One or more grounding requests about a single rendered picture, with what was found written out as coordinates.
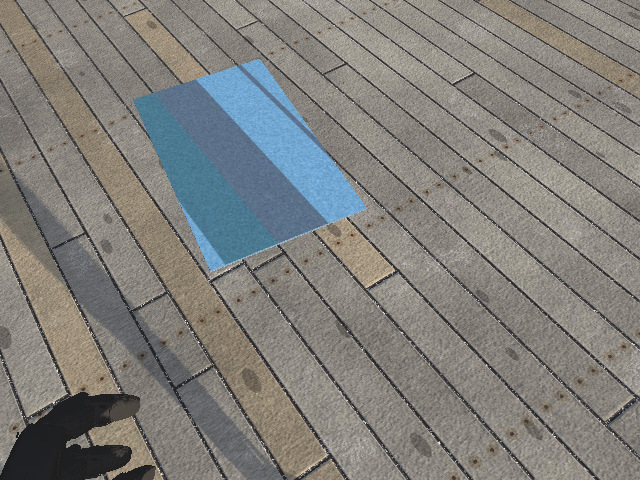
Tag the left robot hand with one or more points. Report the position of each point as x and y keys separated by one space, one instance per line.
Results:
x=40 y=451

